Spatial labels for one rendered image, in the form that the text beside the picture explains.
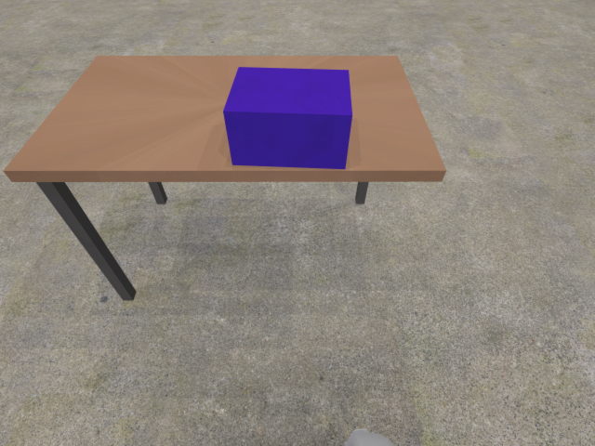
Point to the carton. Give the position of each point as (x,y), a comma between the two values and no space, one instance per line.
(289,117)

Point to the table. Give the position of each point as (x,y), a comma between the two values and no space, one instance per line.
(160,119)

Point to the robot right shin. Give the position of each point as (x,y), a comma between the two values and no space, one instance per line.
(358,431)

